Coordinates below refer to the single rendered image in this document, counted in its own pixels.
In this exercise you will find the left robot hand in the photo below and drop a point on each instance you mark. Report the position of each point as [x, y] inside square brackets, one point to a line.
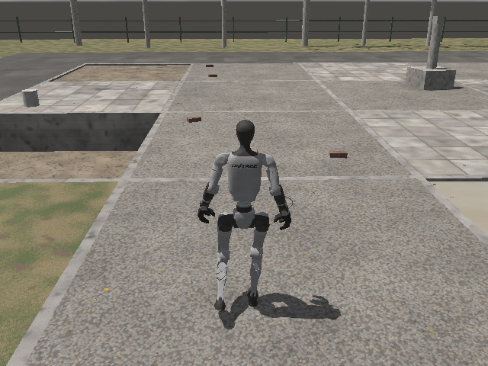
[201, 213]

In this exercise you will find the robot left forearm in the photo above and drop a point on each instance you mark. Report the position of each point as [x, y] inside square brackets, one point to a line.
[206, 199]

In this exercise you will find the robot right upper arm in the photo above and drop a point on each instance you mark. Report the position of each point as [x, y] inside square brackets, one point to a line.
[272, 172]

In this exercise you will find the robot left upper arm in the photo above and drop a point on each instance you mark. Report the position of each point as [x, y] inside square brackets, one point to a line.
[216, 172]

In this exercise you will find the right robot hand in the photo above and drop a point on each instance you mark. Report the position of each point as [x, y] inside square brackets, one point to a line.
[281, 219]

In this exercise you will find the humanoid robot head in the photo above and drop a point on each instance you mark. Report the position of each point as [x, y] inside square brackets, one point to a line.
[245, 130]

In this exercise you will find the robot right forearm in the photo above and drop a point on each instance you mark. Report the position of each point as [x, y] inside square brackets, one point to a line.
[281, 203]

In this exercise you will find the robot torso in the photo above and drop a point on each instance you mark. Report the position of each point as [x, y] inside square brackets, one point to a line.
[244, 181]

